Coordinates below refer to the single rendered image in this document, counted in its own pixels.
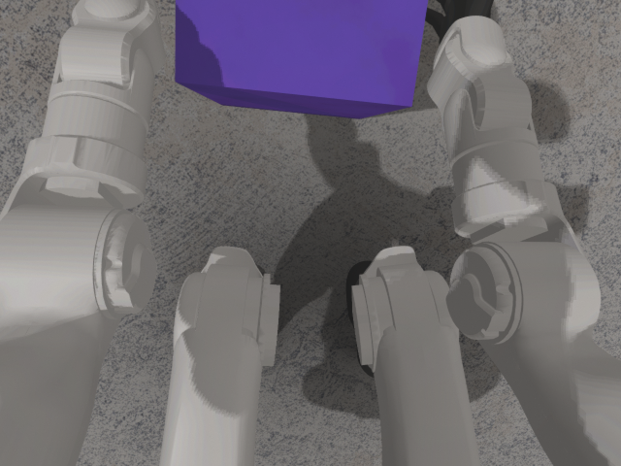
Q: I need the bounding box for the robot left thigh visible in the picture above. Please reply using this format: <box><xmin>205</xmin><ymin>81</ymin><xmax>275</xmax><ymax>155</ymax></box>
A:
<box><xmin>159</xmin><ymin>264</ymin><xmax>280</xmax><ymax>466</ymax></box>

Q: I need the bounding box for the robot right foot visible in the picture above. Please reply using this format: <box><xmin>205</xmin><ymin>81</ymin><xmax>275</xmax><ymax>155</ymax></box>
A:
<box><xmin>346</xmin><ymin>261</ymin><xmax>374</xmax><ymax>378</ymax></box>

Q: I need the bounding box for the right robot upper arm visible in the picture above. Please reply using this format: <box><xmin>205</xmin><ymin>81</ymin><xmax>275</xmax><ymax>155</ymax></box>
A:
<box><xmin>445</xmin><ymin>242</ymin><xmax>621</xmax><ymax>466</ymax></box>

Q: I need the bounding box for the right robot forearm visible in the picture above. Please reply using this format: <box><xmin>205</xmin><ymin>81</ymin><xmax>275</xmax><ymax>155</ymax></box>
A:
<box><xmin>427</xmin><ymin>16</ymin><xmax>601</xmax><ymax>295</ymax></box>

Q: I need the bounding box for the left robot upper arm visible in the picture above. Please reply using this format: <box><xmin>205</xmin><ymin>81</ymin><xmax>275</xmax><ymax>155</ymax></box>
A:
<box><xmin>0</xmin><ymin>204</ymin><xmax>157</xmax><ymax>466</ymax></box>

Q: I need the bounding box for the carton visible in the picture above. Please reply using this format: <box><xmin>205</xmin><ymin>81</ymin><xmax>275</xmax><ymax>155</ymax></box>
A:
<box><xmin>175</xmin><ymin>0</ymin><xmax>428</xmax><ymax>119</ymax></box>

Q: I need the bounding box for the robot right hand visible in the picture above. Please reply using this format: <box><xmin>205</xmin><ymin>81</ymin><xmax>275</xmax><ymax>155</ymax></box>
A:
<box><xmin>425</xmin><ymin>0</ymin><xmax>494</xmax><ymax>43</ymax></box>

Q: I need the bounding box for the left robot forearm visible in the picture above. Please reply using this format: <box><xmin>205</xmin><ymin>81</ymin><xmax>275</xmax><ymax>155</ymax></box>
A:
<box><xmin>0</xmin><ymin>0</ymin><xmax>166</xmax><ymax>220</ymax></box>

